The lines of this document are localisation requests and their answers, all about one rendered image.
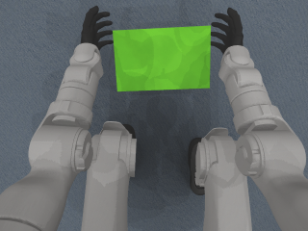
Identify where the robot right thigh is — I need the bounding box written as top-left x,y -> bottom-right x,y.
195,136 -> 252,231

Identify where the right robot hand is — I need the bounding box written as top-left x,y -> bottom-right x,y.
210,7 -> 244,55

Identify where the left robot hand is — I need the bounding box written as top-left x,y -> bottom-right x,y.
81,6 -> 114,50

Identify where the robot right upper arm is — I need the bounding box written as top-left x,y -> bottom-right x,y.
234,130 -> 308,231

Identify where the robot left upper arm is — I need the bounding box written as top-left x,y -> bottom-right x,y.
0,125 -> 93,231

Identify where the robot left foot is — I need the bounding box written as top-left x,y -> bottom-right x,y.
122,124 -> 136,139

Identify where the robot left forearm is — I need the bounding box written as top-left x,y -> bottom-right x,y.
28,42 -> 104,165

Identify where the robot right forearm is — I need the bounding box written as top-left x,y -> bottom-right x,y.
218,45 -> 306,165

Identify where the carton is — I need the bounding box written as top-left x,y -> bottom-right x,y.
113,25 -> 211,92

